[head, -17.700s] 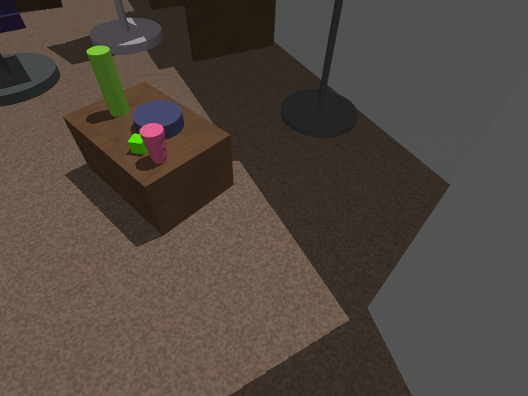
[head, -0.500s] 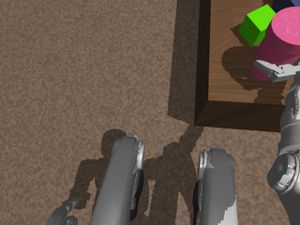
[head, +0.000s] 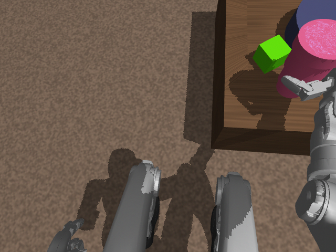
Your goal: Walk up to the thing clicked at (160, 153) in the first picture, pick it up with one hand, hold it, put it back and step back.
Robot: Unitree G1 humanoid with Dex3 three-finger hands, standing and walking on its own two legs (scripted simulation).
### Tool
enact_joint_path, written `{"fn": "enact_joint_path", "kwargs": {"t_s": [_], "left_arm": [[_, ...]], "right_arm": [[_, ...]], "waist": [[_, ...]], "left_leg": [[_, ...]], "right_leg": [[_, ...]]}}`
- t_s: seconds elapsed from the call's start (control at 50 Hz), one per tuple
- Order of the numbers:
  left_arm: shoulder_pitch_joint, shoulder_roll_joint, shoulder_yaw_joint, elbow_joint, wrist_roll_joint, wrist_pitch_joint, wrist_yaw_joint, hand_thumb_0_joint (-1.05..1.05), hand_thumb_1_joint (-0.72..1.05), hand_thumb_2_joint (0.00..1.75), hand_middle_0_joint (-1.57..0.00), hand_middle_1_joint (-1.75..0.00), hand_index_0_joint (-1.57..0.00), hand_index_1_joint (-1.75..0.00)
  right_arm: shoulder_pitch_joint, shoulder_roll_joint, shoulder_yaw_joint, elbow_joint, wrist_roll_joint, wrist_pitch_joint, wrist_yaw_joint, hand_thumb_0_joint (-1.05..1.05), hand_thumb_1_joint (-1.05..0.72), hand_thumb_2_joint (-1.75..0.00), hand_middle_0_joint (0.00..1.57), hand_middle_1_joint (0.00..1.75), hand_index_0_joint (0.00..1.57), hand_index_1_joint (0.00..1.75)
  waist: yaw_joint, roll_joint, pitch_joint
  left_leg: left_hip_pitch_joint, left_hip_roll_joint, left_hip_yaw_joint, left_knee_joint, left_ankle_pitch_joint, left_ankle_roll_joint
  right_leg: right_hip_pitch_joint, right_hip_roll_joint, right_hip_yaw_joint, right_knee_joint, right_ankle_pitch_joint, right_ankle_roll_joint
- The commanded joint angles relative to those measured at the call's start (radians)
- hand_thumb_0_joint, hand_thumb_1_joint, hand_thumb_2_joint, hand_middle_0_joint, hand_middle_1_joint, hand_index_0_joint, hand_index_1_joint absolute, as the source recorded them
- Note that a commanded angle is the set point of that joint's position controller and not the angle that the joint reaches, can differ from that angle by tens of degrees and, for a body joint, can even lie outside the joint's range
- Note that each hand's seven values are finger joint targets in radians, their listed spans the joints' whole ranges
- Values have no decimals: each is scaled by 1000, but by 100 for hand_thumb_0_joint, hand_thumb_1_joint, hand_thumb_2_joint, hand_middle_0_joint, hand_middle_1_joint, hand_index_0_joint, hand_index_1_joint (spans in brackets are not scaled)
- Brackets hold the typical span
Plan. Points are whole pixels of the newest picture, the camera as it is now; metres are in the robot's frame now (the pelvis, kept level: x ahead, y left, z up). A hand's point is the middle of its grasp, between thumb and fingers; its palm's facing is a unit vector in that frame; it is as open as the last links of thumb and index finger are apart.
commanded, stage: settle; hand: right
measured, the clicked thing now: (305, 67) +0.52 -0.22 +0.01
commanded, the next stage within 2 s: lift in 0.64 s
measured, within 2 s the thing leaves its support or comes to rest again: neither
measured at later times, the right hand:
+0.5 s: hand (315, 58) +0.52 -0.23 +0.04, palm faces +0.20 +0.98 -0.04, open 11.4 cm
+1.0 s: hand (324, 57) +0.50 -0.22 +0.07, palm faces +0.20 +0.98 -0.05, open 11.4 cm
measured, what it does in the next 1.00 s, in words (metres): rises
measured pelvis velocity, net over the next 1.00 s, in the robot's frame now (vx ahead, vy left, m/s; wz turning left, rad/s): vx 0.01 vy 0.00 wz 0.00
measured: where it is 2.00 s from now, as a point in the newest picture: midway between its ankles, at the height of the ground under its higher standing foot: (182, 236)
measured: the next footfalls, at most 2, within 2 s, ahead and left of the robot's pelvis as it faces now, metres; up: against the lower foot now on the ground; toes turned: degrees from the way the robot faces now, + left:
none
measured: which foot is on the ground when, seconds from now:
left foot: down 0.00-1.00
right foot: down 0.00-1.00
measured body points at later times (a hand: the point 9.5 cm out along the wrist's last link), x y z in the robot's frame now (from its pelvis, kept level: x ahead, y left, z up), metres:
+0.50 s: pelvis +0.01 +0.00 +0.03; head +0.21 -0.02 +0.43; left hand +0.09 +0.28 -0.09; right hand +0.50 -0.28 +0.05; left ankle +0.08 +0.14 -0.43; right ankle +0.07 -0.14 -0.43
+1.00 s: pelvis +0.01 +0.00 +0.06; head +0.20 -0.02 +0.46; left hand +0.10 +0.27 -0.07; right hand +0.49 -0.28 +0.07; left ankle +0.08 +0.14 -0.43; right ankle +0.07 -0.14 -0.43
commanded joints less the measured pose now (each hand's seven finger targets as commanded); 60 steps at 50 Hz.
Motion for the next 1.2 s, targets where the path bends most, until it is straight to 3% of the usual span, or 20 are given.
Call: {"fn": "enact_joint_path", "kwargs": {"t_s": [0.0, 0.08, 0.12, 0.16, 0.3, 0.34, 0.44, 0.5, 0.6, 0.64, 0.7, 0.76, 0.8, 0.82, 0.84, 0.86, 0.9, 0.92, 1.14, 1.18], "left_arm": [[180, 181, 62, -54, 4, -8, 13, 0, 89, 90, -20, -30, -19, -30], [176, 176, 58, -60, 0, -9, 12, 0, 90, 90, -19, -30, -19, -30], [173, 184, 64, -62, 0, -12, 12, 0, 89, 90, -19, -30, -19, -30], [180, 182, 64, -58, 2, -9, 13, 0, 89, 90, -19, -30, -19, -30], [181, 171, 61, -58, 6, -11, 14, 0, 90, 90, -19, -30, -19, -30], [177, 165, 58, -61, 4, -12, 14, 0, 91, 89, -19, -30, -19, -30], [171, 161, 60, -64, 3, -16, 16, 0, 91, 89, -19, -30, -19, -30], [168, 159, 59, -58, 3, -18, 17, 0, 91, 89, -19, -30, -19, -30], [165, 157, 59, -61, 5, -19, 17, 0, 91, 89, -19, -30, -19, -30], [162, 154, 59, -61, 2, -20, 18, 0, 90, 89, -19, -30, -19, -30], [158, 161, 60, -61, 3, -22, 18, 0, 91, 89, -19, -30, -19, -30], [159, 162, 67, -65, 9, -22, 19, 0, 92, 88, -21, -32, -22, -30], [164, 169, 70, -51, 6, -25, 21, 0, 93, 88, -21, -32, -22, -30], [166, 176, 78, -53, 9, -26, 21, 0, 93, 88, -21, -32, -22, -30], [169, 154, 57, -49, 8, -24, 19, 0, 93, 88, -20, -32, -22, -30], [162, 164, 69, -55, 5, -26, 20, 0, 93, 88, -21, -32, -22, -30], [148, 171, 76, -72, 3, -25, 20, 0, 93, 88, -20, -32, -22, -30], [161, 151, 63, -63, 1, -24, 19, 0, 92, 88, -20, -31, -22, -30], [134, 137, 72, -71, -21, -42, 34, 0, 92, 88, -20, -31, -21, -30], [127, 127, 72, -77, -21, -44, 38, 0, 92, 89, -20, -31, -21, -30]], "right_arm": [[-426, -265, -43, -270, 37, -99, 13, 0, -11, -135, 138, 151, 143, 151], [-444, -285, -59, -305, 47, -107, 12, 0, -11, -133, 136, 149, 141, 149], [-450, -285, -58, -348, 47, -110, 13, 0, -14, -134, 136, 149, 141, 149], [-440, -276, -57, -306, 41, -110, 8, 0, -13, -133, 135, 149, 140, 149], [-429, -288, -67, -337, 44, -123, 2, 0, -14, -135, 132, 148, 137, 148], [-414, -261, -52, -310, 43, -120, 3, 0, -15, -135, 130, 148, 135, 148], [-432, -277, -60, -356, 48, -128, 3, 0, -16, -138, 131, 150, 136, 150], [-399, -244, -44, -312, 48, -124, 4, 0, -16, -139, 129, 150, 134, 151], [-398, -263, -57, -347, 51, -135, -2, 0, -17, -141, 130, 152, 135, 152], [-396, -233, -37, -319, 51, -133, -1, 0, -16, -140, 129, 151, 134, 151], [-384, -268, -56, -336, 48, -141, -10, 0, -18, -143, 131, 154, 136, 154], [-419, -230, -33, -390, 56, -147, -10, 0, -13, -131, 130, 145, 133, 145], [-352, -201, -25, -304, 55, -136, -8, 0, -12, -127, 126, 140, 130, 140], [-417, -236, -27, -406, 54, -148, -8, 0, -14, -127, 127, 140, 130, 140], [-381, -240, -37, -357, 48, -146, -10, 0, -14, -127, 126, 140, 130, 140], [-351, -224, -37, -347, 49, -140, -9, 0, -16, -126, 127, 140, 130, 140], [-395, -238, -34, -455, 59, -146, -8, 0, -15, -126, 127, 139, 130, 139], [-311, -208, -30, -353, 54, -133, -13, 0, -14, -126, 126, 139, 129, 139], [-192, -140, 11, -534, 78, -105, -59, 0, -13, -127, 129, 142, 132, 142], [-170, -103, 43, -564, 78, -106, -71, 0, -12, -128, 128, 142, 132, 142]], "waist": [[0, -176, -719], [-12, -162, -724], [-17, -200, -761], [-4, -196, -727], [-13, -185, -741], [-6, -171, -730], [-14, -160, -756], [-9, -178, -696], [-22, -176, -727], [-8, -157, -691], [-31, -179, -717], [-21, -217, -766], [-5, -165, -680], [-21, -227, -737], [-22, -196, -723], [-21, -184, -731], [-34, -220, -776], [-32, -156, -744], [-63, -139, -690], [-59, -116, -677]], "left_leg": [[426, -10, 50, -223, 307, 84], [469, -12, 41, -252, 286, 81], [449, -13, 50, -243, 308, 86], [444, -14, 54, -250, 303, 87], [495, -16, 46, -280, 323, 84], [500, -16, 49, -289, 315, 83], [561, -16, 39, -319, 319, 77], [508, -18, 45, -320, 298, 83], [544, -18, 42, -335, 308, 81], [538, -19, 46, -345, 286, 81], [534, -20, 46, -343, 275, 85], [550, -20, 48, -344, 326, 86], [516, -22, 57, -349, 321, 84], [547, -16, 44, -354, 338, 87], [543, -20, 52, -353, 341, 85], [539, -22, 56, -358, 334, 85], [596, -17, 44, -377, 323, 85], [615, -20, 51, -389, 326, 83], [736, -21, 45, -507, 327, 80], [778, -22, 40, -547, 325, 77]], "right_leg": [[518, -7, -64, -247, 317, -61], [499, -6, -70, -268, 284, -65], [576, -7, -59, -280, 334, -57], [576, -8, -55, -292, 332, -55], [588, -9, -61, -308, 342, -60], [587, -10, -60, -319, 330, -61], [576, -7, -66, -327, 311, -65], [592, -10, -62, -345, 305, -61], [611, -11, -63, -353, 308, -63], [597, -10, -59, -369, 281, -64], [628, -11, -56, -381, 283, -59], [693, -12, -53, -378, 351, -54], [672, -13, -48, -381, 348, -55], [694, -11, -55, -387, 360, -54], [705, -13, -52, -389, 376, -55], [721, -12, -49, -394, 375, -54], [724, -9, -57, -411, 342, -55], [707, -10, -54, -424, 343, -58], [802, -8, -60, -544, 325, -58], [819, -10, -66, -566, 309, -61]]}}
